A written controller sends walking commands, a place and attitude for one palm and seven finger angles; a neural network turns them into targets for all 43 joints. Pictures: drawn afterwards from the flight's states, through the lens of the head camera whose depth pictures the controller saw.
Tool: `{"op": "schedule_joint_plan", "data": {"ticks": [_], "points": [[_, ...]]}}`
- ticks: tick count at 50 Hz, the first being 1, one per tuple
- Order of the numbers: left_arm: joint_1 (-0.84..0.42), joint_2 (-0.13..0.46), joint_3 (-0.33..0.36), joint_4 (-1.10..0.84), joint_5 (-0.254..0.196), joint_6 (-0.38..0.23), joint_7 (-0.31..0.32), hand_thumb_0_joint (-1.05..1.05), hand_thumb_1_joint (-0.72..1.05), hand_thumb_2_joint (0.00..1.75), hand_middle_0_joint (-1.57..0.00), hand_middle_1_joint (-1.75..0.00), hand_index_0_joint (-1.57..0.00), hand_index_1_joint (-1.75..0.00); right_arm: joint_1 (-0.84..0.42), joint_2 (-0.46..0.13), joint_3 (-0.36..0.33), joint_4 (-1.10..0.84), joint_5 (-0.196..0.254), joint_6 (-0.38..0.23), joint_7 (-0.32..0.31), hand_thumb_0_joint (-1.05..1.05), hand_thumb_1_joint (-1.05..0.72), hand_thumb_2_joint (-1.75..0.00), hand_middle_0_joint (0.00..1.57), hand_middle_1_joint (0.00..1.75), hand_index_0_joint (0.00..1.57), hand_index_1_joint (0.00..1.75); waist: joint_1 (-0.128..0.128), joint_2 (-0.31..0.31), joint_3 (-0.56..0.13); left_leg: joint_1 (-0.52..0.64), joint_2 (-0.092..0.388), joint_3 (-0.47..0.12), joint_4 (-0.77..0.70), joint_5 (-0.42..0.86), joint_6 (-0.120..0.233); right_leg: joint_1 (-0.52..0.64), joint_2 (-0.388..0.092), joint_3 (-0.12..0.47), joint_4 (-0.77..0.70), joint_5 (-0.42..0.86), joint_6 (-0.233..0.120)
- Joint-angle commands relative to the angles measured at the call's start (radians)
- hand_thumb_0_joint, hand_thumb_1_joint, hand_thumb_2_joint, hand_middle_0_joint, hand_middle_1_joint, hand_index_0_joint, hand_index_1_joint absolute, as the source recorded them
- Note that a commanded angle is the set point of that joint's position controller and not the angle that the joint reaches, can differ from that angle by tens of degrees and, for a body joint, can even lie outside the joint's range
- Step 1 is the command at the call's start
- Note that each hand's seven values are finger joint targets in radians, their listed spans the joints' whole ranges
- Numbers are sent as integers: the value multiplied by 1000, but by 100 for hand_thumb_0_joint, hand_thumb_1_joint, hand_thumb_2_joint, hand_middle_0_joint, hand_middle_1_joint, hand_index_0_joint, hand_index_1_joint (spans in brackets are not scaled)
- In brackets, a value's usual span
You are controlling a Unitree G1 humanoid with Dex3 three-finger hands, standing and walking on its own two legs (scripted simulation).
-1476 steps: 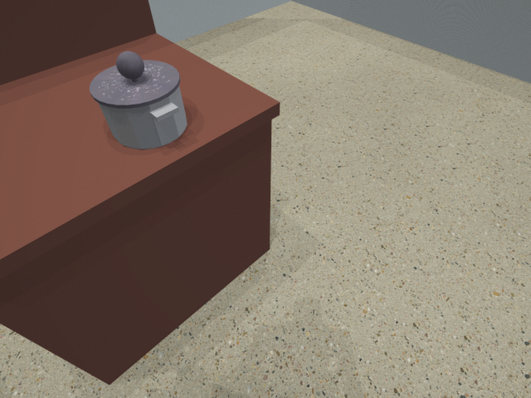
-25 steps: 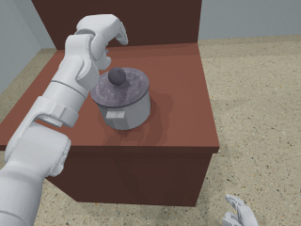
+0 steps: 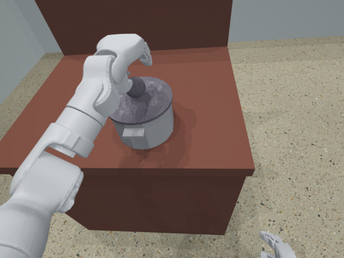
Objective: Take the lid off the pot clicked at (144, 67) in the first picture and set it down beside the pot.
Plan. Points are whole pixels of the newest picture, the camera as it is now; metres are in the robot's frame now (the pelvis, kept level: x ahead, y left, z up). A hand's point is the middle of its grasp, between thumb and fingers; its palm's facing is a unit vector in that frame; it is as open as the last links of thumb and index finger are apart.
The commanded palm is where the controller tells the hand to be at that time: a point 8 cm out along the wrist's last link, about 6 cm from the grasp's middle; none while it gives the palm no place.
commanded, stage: move the open hand above the knob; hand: left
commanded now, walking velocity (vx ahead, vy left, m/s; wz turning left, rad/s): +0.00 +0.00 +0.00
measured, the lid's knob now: (135, 87) +0.49 +0.10 +0.15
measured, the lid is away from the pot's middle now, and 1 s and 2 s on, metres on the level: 0.00 0.00 0.00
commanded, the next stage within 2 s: lower the open fingers around the knob in 0.68 s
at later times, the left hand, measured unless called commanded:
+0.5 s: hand (116, 55) +0.47 +0.11 +0.25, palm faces -0.04 -0.05 -1.00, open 9.8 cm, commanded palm +0.43 +0.11 +0.30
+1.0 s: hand (129, 77) +0.44 +0.09 +0.22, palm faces -0.08 +0.01 -1.00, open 9.8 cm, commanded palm +0.42 +0.11 +0.28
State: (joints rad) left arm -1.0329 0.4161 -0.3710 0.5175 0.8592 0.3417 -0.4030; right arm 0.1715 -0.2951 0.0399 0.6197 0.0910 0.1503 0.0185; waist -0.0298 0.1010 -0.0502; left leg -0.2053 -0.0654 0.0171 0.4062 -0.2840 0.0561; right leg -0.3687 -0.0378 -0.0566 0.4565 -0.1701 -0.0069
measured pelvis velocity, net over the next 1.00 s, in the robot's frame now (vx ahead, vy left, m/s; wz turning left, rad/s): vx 0.00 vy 0.00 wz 0.01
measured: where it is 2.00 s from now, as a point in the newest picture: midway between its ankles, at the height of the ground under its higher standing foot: outside the picture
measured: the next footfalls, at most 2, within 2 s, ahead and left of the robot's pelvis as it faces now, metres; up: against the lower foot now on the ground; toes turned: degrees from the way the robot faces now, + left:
none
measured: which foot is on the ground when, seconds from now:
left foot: down 0.00-1.00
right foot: down 0.00-1.00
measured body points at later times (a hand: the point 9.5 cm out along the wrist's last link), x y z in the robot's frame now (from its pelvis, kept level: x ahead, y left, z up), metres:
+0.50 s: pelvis +0.00 +0.00 +0.00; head +0.02 -0.04 +0.45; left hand +0.47 +0.11 +0.31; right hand +0.16 -0.23 -0.12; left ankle -0.05 +0.09 -0.74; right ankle +0.04 -0.12 -0.74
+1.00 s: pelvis +0.00 +0.00 +0.00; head +0.01 -0.04 +0.45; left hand +0.43 +0.08 +0.27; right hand +0.17 -0.23 -0.12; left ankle -0.05 +0.09 -0.74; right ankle +0.04 -0.12 -0.74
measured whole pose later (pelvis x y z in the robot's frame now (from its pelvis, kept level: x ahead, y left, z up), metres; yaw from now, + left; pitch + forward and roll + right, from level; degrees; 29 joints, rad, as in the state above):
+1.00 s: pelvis +0.00 +0.00 +0.00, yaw +0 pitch +3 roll +0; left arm -0.98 0.42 -0.40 0.42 0.84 0.33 -0.38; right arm 0.11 -0.29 0.05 0.62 0.09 0.14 0.01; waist -0.02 0.10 -0.04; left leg -0.19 -0.06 0.01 0.42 -0.29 0.05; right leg -0.34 -0.04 -0.07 0.46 -0.17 -0.01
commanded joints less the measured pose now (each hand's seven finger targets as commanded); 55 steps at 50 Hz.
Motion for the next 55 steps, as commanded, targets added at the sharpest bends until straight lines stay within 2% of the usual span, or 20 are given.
{"op": "schedule_joint_plan", "data": {"ticks": [1, 6, 9, 13, 15, 17, 19, 21, 24, 29, 30, 32, 36, 40, 42, 45, 46, 49, 52, 55], "points": [[-871, 401, 265, -303, 52, -24, 77, 0, -38, 174, -89, -8, -89, -8, -106, -69, -32, -125, -14, -105, -23, 0, -90, -90, 20, 30, 20, 30, -10, -79, -560, 59, 26, -51, -15, 424, 0, 412, 8, 49, 34, 380, -44], [-433, 128, 132, 142, 20, 23, 71, 0, -38, 174, -89, -8, -89, -8, -106, -85, -13, -86, -4, -56, -14, 0, -90, -90, 20, 30, 20, 30, 2, -234, -233, -93, 45, -13, -59, 306, -32, 250, 1, 4, 12, 260, -36], [-335, -46, 8, 68, -7, 18, 49, 0, -38, 174, -89, -8, -89, -8, -156, -92, -24, -131, 6, -23, 12, 0, -90, -90, 20, 30, 20, 30, -10, -184, -211, -62, 49, -10, -44, 286, -28, 193, -3, -2, 8, 217, -39], [-739, 234, 138, -316, 61, -13, 56, 0, -38, 174, -89, -8, -89, -8, -173, -70, -27, -177, -6, -41, 3, 0, -90, -90, 20, 30, 20, 30, -11, -103, -540, 42, 32, -33, -12, 405, -5, 377, -4, 46, 36, 351, -42], [-885, 368, 226, -376, 64, -24, 78, 0, -38, 174, -89, -8, -89, -8, -145, -66, -29, -154, -13, -67, -7, 0, -90, -90, 20, 30, 20, 30, -11, -83, -599, 65, 31, -54, -10, 431, -4, 420, 6, 50, 39, 378, -45], [-814, 394, 270, -193, 60, -1, 86, 0, -38, 174, -89, -8, -89, -8, -107, -68, -19, -109, -16, -84, -26, 0, -90, -90, 20, 30, 20, 30, -6, -132, -514, 14, 28, -45, -27, 402, -11, 416, 8, 41, 28, 376, -44], [-639, 339, 259, -22, 29, 8, 90, 0, -38, 174, -89, -8, -89, -8, -99, -86, -18, -84, -14, -72, -30, 0, -90, -90, 20, 30, 20, 30, -3, -155, -384, -48, 30, -26, -44, 346, -21, 368, 0, 31, 11, 337, -42], [-486, 153, 141, 120, 25, 21, 69, 0, -38, 174, -89, -8, -89, -8, -108, -78, -9, -86, -5, -52, -20, 0, -90, -90, 20, 30, 20, 30, -3, -224, -253, -94, 43, -15, -60, 305, -31, 276, -1, 6, 11, 276, -37], [-314, -69, -6, 44, -15, 18, 38, 0, -38, 174, -89, -8, -89, -8, -160, -87, -23, -138, 6, -23, 13, 0, -90, -90, 20, 30, 20, 30, -10, -178, -229, -47, 50, -15, -36, 332, -27, 206, -3, -2, 10, 250, -38], [-794, 248, 146, -420, 25, -28, 58, 0, -38, 174, -89, -8, -89, -8, -175, -73, -35, -175, -7, -49, 6, 0, -90, -90, 20, 30, 20, 30, -21, -62, -555, 86, 34, -52, 5, 450, -4, 374, -1, 39, 30, 368, -45], [-868, 387, 248, -433, 54, -28, 71, 0, -38, 174, -89, -8, -89, -8, -142, -68, -33, -157, -14, -67, -1, 0, -90, -90, 20, 30, 20, 30, -5, -68, -618, 80, 30, -57, -6, 443, -3, 434, 8, 49, 37, 386, -45], [-803, 462, 327, -248, 65, -5, 88, 0, -38, 174, -89, -8, -89, -8, -110, -69, -19, -112, -19, -84, -27, 0, -90, -90, 20, 30, 20, 30, 9, -150, -540, 2, 27, -43, -27, 417, -6, 467, 8, 48, 37, 410, -45], [-431, 192, 184, 106, 20, 20, 78, 0, -38, 174, -89, -8, -89, -8, -115, -78, -9, -89, -9, -56, -18, 0, -90, -90, 20, 30, 20, 30, 15, -253, -250, -112, 47, -8, -60, 314, -30, 312, -3, 14, 12, 302, -36], [-211, -4, 43, -87, -16, 6, 37, 0, -38, 174, -89, -8, -89, -8, -202, -85, -19, -180, 10, -15, 28, 0, -90, -90, 20, 30, 20, 30, 20, -186, -314, -45, 54, 1, -32, 386, -28, 298, -7, 9, 25, 310, -33], [-360, 35, 38, -252, -6, 14, 32, 0, -38, 174, -89, -8, -89, -8, -225, -77, -27, -199, 11, -1, 33, 0, -90, -90, 20, 30, 20, 30, 2, -169, -376, -13, 50, -5, -15, 380, -14, 311, -6, 20, 18, 319, -33], [-768, 332, 207, -470, 33, -9, 76, 0, -38, 174, -89, -8, -89, -8, -186, -71, -29, -185, 0, -37, 10, 0, -90, -90, 20, 30, 20, 30, -8, -69, -527, 34, 34, -38, -18, 348, -2, 388, 6, 46, 29, 322, -42], [-837, 326, 191, -419, 44, -4, 81, 0, -38, 174, -89, -8, -89, -8, -177, -61, -24, -163, -3, -59, -4, 0, -90, -90, 20, 30, 20, 30, -19, -64, -506, 33, 29, -46, -23, 337, -3, 384, 11, 41, 27, 313, -47], [-685, 413, 291, -194, 30, 4, 101, 0, -38, 174, -89, -8, -89, -8, -119, -87, -18, -101, -10, -70, -33, 0, -90, -90, 20, 30, 20, 30, -2, -106, -431, -22, 27, -35, -44, 295, -11, 392, 7, 40, 6, 295, -45], [-447, 177, 150, 39, 18, 16, 75, 0, -38, 174, -89, -8, -89, -8, -129, -73, -8, -98, -2, -51, -22, 0, -90, -90, 20, 30, 20, 30, 3, -206, -268, -98, 40, -16, -65, 243, -26, 301, -2, 17, 2, 229, -37], [-201, -4, 44, 6, -15, 8, 46, 0, -38, 174, -89, -8, -89, -8, -182, -82, -16, -150, 9, -26, 13, 0, -90, -90, 20, 30, 20, 30, 12, -195, -271, -70, 46, -5, -43, 284, -31, 274, -2, 9, 13, 244, -34]]}}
